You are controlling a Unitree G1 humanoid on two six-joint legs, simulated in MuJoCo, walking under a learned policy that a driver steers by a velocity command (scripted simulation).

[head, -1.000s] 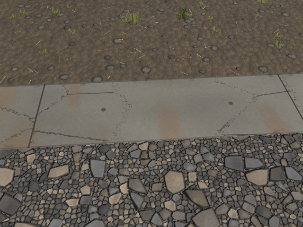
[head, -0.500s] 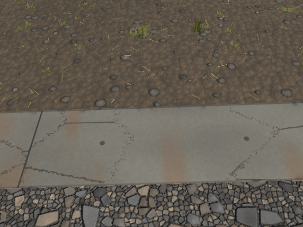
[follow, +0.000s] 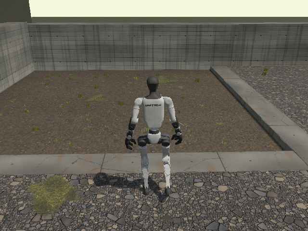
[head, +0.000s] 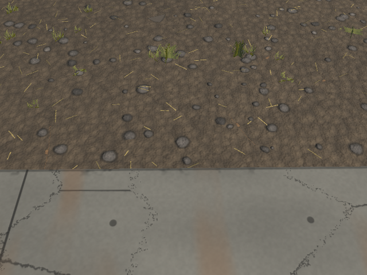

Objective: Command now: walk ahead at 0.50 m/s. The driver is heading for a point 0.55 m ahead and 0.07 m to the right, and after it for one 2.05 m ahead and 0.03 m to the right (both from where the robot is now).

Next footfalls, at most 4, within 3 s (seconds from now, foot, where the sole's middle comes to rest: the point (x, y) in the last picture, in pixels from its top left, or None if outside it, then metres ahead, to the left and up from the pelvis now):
0.42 right None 0.40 -0.16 -0.77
0.88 left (169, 239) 0.61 0.06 -0.77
1.16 right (236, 262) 0.52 -0.18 -0.77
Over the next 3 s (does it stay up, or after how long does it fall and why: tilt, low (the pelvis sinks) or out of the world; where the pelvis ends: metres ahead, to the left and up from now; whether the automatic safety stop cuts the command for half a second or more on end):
stays up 0.58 -0.04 -0.01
